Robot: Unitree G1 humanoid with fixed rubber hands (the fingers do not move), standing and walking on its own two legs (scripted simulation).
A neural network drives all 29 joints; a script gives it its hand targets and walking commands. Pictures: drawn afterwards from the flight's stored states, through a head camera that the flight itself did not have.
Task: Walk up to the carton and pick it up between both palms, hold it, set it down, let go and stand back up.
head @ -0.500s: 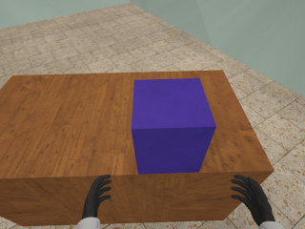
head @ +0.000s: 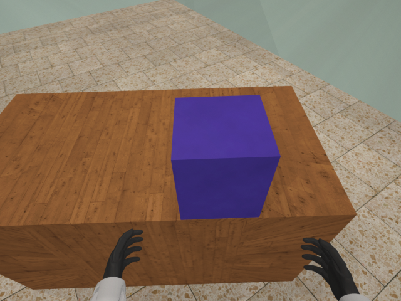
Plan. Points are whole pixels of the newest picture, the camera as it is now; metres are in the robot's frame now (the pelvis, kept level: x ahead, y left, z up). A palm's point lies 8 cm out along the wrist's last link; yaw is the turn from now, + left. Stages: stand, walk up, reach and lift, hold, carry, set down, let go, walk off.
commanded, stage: set down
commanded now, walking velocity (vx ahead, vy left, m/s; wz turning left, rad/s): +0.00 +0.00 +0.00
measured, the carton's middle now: (218, 159) +0.44 +0.00 +0.00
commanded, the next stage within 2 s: let go in 1.36 s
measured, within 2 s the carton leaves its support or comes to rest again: neither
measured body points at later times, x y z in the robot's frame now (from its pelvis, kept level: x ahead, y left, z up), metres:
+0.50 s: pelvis +0.03 +0.01 +0.00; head +0.04 +0.02 +0.45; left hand +0.19 +0.23 -0.07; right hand +0.19 -0.23 -0.06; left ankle -0.02 +0.13 -0.75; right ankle +0.03 -0.10 -0.75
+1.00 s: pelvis +0.01 +0.00 +0.00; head +0.03 +0.01 +0.45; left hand +0.19 +0.22 -0.08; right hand +0.19 -0.23 -0.07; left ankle -0.02 +0.13 -0.75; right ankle +0.03 -0.10 -0.75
